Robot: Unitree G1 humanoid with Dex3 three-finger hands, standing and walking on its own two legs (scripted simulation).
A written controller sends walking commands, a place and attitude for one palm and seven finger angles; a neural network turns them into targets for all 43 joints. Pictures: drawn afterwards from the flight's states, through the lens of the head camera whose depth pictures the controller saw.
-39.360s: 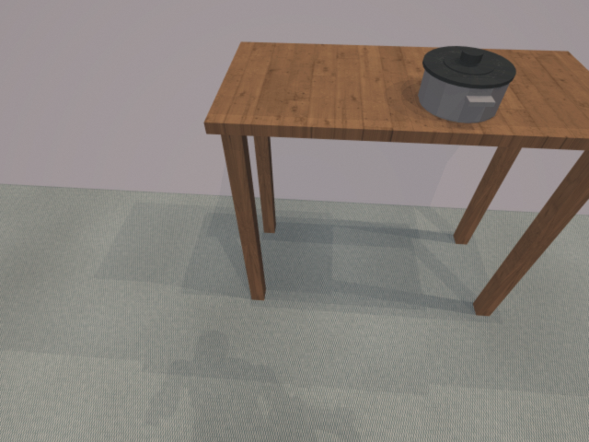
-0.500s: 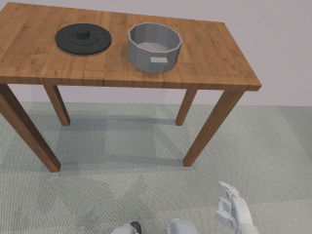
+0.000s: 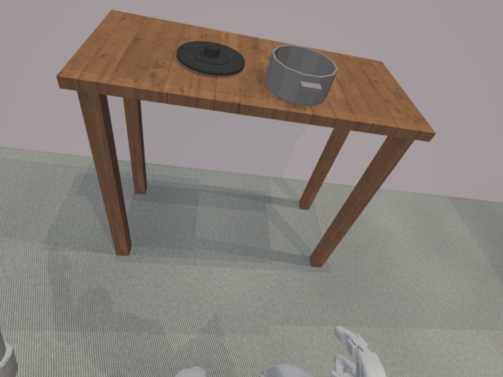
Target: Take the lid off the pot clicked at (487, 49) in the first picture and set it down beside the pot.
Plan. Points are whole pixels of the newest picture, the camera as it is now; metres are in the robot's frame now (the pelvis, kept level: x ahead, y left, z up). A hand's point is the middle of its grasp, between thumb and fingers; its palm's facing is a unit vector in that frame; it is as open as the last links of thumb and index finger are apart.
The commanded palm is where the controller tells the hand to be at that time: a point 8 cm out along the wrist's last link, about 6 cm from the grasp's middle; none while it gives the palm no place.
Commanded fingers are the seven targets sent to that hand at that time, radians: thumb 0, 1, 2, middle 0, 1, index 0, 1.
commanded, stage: stop stepping back and stand still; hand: left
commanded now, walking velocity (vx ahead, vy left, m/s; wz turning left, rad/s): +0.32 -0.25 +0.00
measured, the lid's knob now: (212, 49) +0.90 +0.15 +0.10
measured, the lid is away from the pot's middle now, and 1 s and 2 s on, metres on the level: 0.26 0.26 0.26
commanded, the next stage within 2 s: let the arm hang, fingers relaxed in 1.52 s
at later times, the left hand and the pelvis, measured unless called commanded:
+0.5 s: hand out of the picture +0.19 +0.36 +0.24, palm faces +0.43 -0.86 -0.26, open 7.4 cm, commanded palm none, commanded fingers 0.00 0.90 0.90 -0.20 -0.30 -0.20 -0.30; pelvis -0.07 +0.10 +0.03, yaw +3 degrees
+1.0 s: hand out of the picture -0.01 +0.29 -0.16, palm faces +0.06 -0.97 -0.24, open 7.2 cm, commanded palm none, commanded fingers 0.00 0.90 0.90 -0.20 -0.30 -0.20 -0.30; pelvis -0.04 +0.08 +0.02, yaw +5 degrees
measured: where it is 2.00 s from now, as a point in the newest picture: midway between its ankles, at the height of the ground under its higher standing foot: outside the picture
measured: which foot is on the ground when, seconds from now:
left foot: down 0.00-0.06, up 0.08-0.24, down 0.26-0.68, up 0.70-0.84, down 0.86-1.00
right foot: up 0.00-0.14, down 0.16-0.26, up 0.28-0.68, down 0.70-0.86, up 0.88-1.00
